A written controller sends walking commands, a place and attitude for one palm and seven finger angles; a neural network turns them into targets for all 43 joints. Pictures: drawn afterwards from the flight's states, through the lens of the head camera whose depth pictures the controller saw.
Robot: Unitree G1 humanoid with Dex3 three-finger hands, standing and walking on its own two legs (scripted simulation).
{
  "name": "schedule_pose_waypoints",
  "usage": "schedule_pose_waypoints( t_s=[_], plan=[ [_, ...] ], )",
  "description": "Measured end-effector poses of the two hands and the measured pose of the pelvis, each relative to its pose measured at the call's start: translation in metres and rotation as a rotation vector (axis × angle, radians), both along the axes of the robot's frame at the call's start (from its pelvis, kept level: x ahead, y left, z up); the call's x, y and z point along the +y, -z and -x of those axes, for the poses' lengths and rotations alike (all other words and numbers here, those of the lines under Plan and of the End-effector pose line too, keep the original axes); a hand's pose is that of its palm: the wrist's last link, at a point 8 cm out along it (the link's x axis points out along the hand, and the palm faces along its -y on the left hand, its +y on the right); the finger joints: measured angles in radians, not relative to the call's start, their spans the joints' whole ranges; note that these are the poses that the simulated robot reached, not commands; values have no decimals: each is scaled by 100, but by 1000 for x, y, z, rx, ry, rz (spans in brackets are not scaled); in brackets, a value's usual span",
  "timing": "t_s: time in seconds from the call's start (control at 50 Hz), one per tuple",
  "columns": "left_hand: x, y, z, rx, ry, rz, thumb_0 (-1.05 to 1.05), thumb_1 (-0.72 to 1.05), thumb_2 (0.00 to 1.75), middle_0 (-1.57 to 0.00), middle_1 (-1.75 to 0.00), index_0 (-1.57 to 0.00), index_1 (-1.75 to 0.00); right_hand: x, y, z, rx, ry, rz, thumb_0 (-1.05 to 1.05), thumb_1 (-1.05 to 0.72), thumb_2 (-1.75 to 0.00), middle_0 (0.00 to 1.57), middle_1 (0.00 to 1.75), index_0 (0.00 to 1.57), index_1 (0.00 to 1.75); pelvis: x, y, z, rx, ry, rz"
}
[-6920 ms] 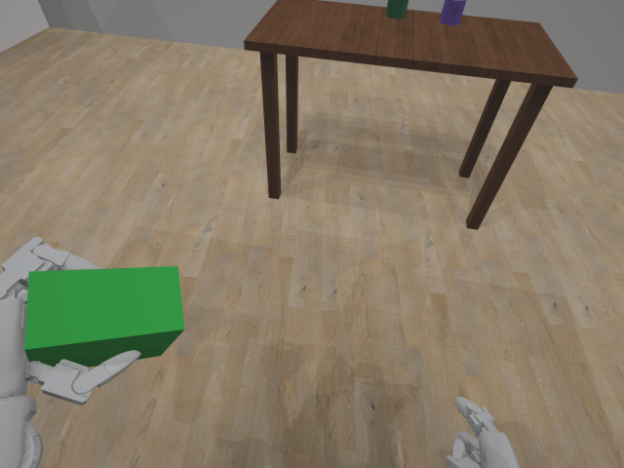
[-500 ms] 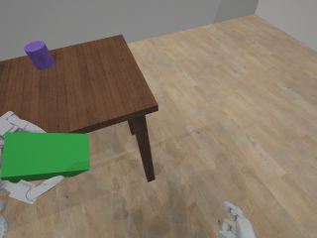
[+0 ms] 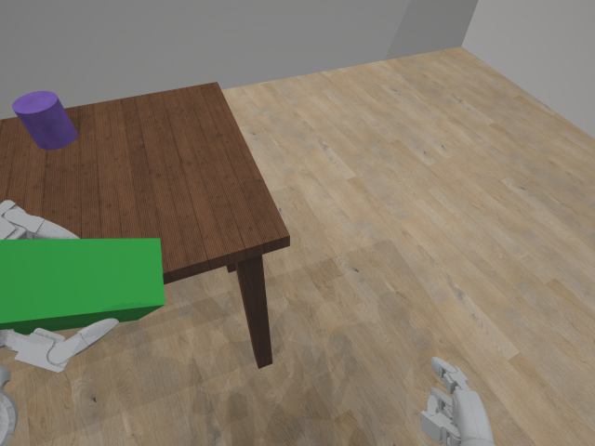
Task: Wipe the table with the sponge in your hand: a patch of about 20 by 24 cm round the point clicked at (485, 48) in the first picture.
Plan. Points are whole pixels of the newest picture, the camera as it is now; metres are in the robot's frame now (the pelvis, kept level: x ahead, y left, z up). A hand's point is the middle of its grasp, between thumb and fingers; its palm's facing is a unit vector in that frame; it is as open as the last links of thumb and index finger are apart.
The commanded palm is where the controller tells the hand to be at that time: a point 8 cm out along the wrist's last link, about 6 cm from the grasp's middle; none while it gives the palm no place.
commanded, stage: come to a stop and stand still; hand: left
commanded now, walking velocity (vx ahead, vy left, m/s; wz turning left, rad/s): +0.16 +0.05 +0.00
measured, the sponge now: (105, 286) +0.24 +0.21 +0.16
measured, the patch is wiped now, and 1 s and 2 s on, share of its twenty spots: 0.00 0.00 0.00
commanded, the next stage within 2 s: look again from close up in 1.22 s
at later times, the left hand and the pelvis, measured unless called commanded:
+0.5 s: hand (44, 267) +0.24 +0.26 +0.18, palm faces +0.40 -0.74 -0.53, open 10.5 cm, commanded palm +0.17 +0.28 +0.18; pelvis +0.01 +0.00 +0.00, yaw +0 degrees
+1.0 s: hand out of the picture +0.18 +0.33 +0.18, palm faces +0.52 -0.80 -0.30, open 10.5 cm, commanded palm +0.12 +0.34 +0.18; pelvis -0.03 +0.06 +0.01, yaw +2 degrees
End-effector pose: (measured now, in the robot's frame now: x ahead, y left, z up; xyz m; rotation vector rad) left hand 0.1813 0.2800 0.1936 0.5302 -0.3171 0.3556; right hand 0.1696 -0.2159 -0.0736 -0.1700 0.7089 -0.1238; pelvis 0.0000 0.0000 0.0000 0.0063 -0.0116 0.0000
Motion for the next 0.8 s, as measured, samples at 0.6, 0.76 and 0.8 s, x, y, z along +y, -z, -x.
schedule_pose_waypoints(
  t_s=[0.6, 0.76, 0.8],
  plan=[
    [56, -4, -18, -70, -70, -14, -1, -53, 100, -69, -136, -69, -135, -10, -17, 3, -36, -31, 73, 1, -91, -90, 20, 30, 20, 30, 18, 0, 6, -19, 19, 3],
    [39, 22, 17, -7, 90, 67, -1, -53, 100, -69, -136, -69, -136, 46, -16, 29, -50, -79, 21, 1, -90, -90, 20, 30, 20, 30, 43, 0, 19, -41, 6, 22],
    [51, 20, 24, -17, 58, 55, -1, -53, 100, -69, -136, -69, -136, 58, -13, 33, -32, -106, 14, 1, -90, -90, 20, 30, 20, 30, 45, 0, 22, -47, -7, 26]
  ],
)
